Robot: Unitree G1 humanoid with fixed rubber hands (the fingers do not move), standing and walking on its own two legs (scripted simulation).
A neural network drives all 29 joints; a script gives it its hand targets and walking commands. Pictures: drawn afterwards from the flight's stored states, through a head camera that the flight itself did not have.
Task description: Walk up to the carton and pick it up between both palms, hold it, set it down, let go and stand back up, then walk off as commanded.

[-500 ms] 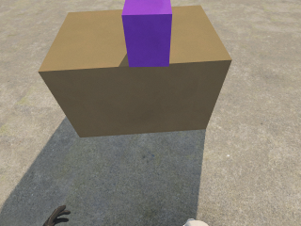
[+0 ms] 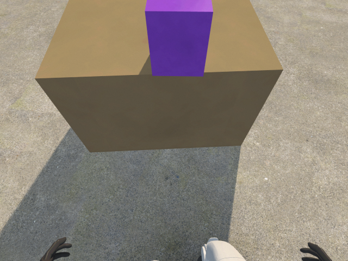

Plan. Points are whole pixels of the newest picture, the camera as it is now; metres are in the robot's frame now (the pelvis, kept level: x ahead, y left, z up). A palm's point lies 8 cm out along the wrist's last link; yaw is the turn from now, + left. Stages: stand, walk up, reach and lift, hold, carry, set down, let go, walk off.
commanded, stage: walk off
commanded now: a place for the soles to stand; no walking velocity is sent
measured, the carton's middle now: (178, 30) +0.86 +0.03 +0.00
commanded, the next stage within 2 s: stand in 1.02 s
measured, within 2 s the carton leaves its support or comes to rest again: neither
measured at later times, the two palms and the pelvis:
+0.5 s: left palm out of the picture +0.10 +0.32 -0.14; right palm out of the picture +0.07 -0.30 -0.09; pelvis -0.01 +0.01 -0.02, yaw -2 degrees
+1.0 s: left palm out of the picture +0.01 +0.34 -0.12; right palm out of the picture -0.03 -0.29 -0.09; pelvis -0.13 +0.04 -0.02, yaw -1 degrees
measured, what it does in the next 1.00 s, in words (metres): walks backwards: right foot, then left foot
